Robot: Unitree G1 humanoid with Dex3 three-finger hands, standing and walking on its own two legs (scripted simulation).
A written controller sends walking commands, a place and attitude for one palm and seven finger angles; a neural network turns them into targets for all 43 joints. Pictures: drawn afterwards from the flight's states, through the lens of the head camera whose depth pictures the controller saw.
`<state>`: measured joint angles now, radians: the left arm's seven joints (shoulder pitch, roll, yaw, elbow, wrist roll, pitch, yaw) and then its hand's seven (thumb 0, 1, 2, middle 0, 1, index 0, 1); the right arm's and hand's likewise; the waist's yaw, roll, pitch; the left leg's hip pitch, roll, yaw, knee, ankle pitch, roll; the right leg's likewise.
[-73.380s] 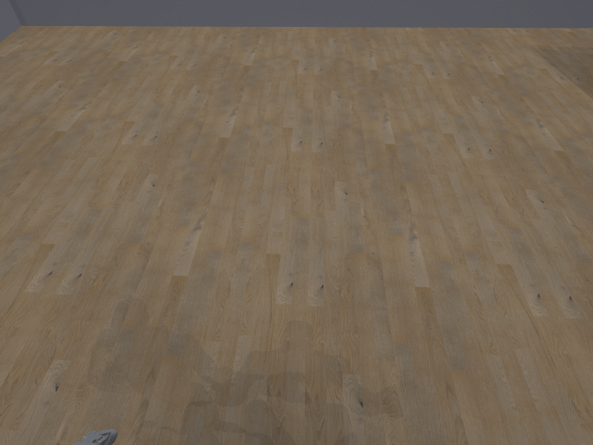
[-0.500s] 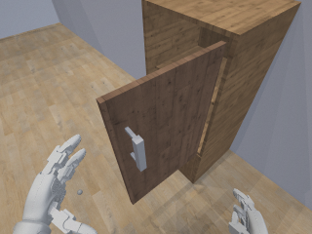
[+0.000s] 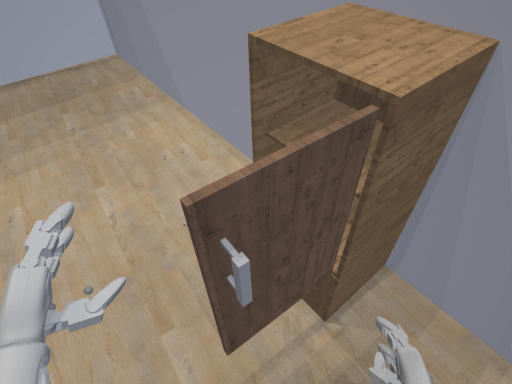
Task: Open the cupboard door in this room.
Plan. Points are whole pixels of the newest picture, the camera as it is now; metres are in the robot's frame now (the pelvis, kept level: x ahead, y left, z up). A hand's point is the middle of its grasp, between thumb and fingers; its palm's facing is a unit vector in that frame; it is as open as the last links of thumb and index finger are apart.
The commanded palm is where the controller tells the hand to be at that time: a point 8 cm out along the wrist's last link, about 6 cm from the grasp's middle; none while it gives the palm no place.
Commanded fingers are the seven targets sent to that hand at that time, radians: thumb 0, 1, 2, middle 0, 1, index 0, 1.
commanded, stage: draw the hand back to the body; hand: left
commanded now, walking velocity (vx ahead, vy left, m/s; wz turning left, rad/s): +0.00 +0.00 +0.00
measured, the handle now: (235, 272) +0.29 +0.08 +0.02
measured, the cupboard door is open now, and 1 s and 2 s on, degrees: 87 87 87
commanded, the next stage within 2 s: step back with the hand held close in 0.58 s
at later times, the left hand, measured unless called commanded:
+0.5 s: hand (71, 276) +0.19 +0.25 +0.15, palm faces +0.44 -0.80 -0.40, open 7.5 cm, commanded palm +0.14 +0.29 +0.17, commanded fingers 0.00 0.90 0.90 -0.20 -0.30 -0.20 -0.30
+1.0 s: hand (69, 283) +0.18 +0.24 +0.16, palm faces +0.34 -0.78 -0.53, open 7.4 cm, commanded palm +0.12 +0.29 +0.18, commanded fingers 0.00 0.90 0.90 -0.20 -0.30 -0.20 -0.30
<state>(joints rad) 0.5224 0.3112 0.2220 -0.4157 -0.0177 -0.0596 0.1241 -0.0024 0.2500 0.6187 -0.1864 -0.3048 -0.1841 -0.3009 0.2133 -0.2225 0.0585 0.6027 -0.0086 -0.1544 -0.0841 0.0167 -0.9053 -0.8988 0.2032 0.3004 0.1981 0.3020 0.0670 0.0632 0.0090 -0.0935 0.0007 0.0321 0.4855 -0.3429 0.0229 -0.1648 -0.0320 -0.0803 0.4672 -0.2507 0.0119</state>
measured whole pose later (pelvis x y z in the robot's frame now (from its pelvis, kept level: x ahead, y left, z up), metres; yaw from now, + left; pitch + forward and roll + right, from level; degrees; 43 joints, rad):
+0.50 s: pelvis +0.00 -0.01 +0.01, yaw -1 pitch -5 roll -1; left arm 0.46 0.32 0.32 -0.38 -0.04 -0.07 0.11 0.01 0.87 0.89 -0.21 -0.31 -0.21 -0.30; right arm 0.20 -0.24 0.02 0.64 -0.01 -0.11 -0.07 0.02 -0.91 -0.90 0.20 0.30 0.20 0.30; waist 0.07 0.07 0.04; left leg -0.02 0.02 0.04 0.40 -0.30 0.01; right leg -0.10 -0.01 -0.07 0.39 -0.21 0.00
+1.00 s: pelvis -0.03 +0.00 +0.00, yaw -2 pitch +0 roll +0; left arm 0.54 0.39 0.38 -0.45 -0.03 -0.16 0.12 0.01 0.89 0.90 -0.21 -0.31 -0.21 -0.30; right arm 0.17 -0.25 0.00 0.57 0.00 -0.05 -0.09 0.02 -0.91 -0.90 0.20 0.30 0.20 0.30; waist 0.01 0.05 0.04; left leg -0.19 0.00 0.07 0.45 -0.27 0.02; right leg -0.27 -0.02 -0.04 0.43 -0.16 0.00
